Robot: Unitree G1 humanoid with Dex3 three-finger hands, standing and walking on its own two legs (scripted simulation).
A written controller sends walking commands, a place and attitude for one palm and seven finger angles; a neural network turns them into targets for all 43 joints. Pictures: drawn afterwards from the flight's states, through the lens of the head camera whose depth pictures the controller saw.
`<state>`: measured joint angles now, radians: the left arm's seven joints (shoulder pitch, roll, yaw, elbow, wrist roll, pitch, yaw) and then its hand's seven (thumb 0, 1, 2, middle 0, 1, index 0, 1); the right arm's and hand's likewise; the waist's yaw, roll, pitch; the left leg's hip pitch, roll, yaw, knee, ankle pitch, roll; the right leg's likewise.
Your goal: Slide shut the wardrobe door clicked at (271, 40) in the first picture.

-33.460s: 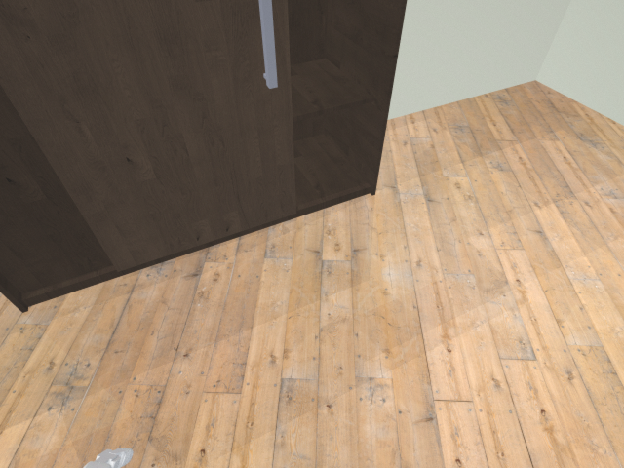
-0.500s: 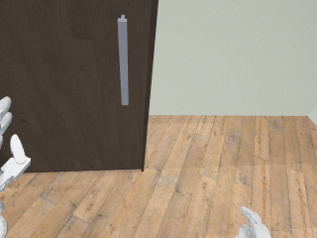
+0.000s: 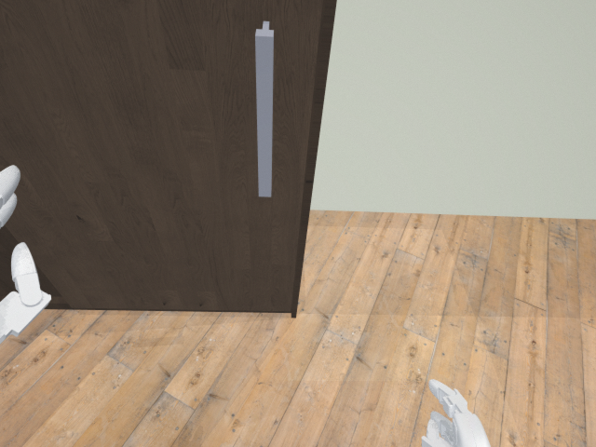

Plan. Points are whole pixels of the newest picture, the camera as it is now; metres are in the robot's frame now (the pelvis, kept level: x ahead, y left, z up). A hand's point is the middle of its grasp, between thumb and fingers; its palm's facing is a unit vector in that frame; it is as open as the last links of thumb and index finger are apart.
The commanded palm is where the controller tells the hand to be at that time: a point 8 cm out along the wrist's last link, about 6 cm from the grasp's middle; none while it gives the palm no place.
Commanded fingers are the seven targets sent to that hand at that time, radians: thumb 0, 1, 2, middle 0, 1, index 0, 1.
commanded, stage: stop stepping back and stand still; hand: left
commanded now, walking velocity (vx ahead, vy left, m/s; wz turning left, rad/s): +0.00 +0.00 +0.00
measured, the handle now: (265, 120) +0.65 +0.10 +0.10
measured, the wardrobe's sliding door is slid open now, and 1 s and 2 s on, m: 0.00 0.00 0.00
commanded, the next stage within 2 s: let the arm hang, fingers relaxed in 0.46 s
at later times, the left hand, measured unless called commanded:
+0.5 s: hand (19, 286) +0.22 +0.28 +0.17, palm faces +0.36 -0.79 -0.49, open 7.4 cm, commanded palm +0.16 +0.32 +0.19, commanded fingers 0.00 0.90 0.90 -0.20 -0.30 -0.20 -0.30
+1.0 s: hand out of the picture -0.02 +0.21 -0.17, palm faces +0.01 -0.98 -0.18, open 7.1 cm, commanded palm none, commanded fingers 0.00 0.90 0.90 -0.20 -0.30 -0.20 -0.30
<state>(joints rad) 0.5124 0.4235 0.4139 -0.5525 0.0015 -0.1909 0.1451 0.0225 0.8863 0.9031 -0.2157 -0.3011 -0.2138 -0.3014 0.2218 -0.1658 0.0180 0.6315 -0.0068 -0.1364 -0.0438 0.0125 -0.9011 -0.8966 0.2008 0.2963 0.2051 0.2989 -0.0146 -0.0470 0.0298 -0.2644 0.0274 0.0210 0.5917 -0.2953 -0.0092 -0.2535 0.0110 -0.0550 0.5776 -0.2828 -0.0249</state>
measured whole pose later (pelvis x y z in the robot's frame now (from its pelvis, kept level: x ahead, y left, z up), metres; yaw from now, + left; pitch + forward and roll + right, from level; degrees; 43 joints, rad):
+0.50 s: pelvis +0.01 +0.03 +0.01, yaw -1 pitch -1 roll -1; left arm 0.55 0.43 0.41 -0.53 -0.02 -0.20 0.13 0.02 0.88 0.90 -0.22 -0.30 -0.22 -0.30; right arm 0.16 -0.19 0.01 0.58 0.01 -0.08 -0.06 0.01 -0.90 -0.90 0.20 0.30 0.21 0.30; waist 0.00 -0.03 0.05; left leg -0.21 0.00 0.04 0.47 -0.25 0.02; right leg -0.20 -0.01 -0.03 0.45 -0.24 0.01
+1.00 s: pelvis -0.01 +0.03 +0.01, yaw +2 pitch +0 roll -1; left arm 0.31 0.21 0.00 1.00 0.02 0.04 0.00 0.01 0.97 0.90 -0.21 -0.30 -0.21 -0.30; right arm 0.30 -0.22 0.00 1.01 -0.03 0.03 -0.01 0.01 -0.90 -0.90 0.20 0.30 0.20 0.30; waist -0.01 -0.03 0.07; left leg -0.28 -0.01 0.00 0.50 -0.22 0.03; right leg -0.24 -0.02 -0.07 0.45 -0.20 0.00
